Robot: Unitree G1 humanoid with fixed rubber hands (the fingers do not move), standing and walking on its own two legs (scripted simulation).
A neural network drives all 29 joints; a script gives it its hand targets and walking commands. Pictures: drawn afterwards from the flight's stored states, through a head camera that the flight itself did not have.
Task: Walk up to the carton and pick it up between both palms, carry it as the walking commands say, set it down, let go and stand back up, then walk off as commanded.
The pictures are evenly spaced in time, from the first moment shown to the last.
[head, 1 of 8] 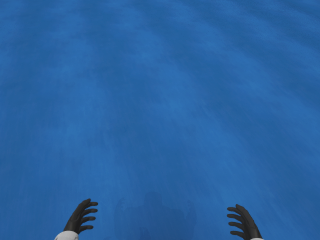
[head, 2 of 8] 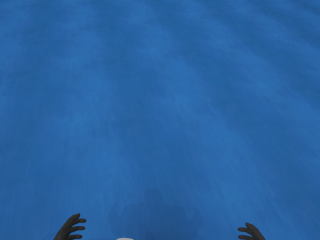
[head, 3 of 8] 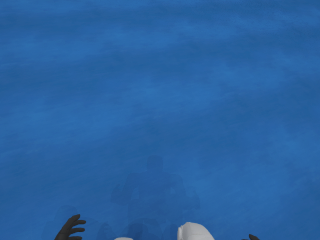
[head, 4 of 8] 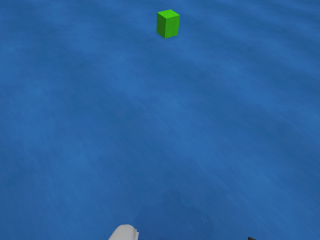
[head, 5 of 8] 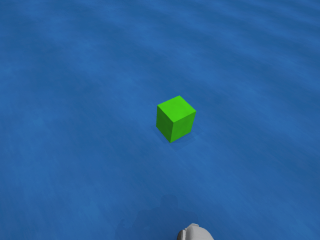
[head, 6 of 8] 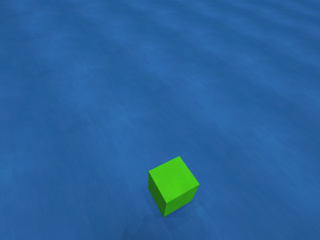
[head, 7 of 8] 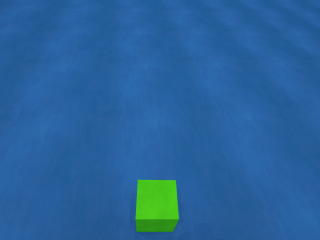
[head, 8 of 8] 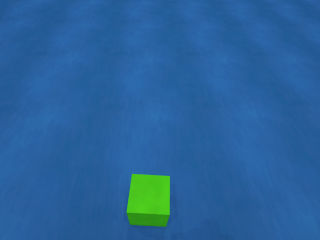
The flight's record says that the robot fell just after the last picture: no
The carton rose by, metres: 0.00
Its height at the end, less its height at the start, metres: +0.00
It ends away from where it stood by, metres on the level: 0.00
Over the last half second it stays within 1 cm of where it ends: yes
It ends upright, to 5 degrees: yes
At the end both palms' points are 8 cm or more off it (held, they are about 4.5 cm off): yes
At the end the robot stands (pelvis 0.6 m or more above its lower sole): yes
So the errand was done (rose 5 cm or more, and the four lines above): no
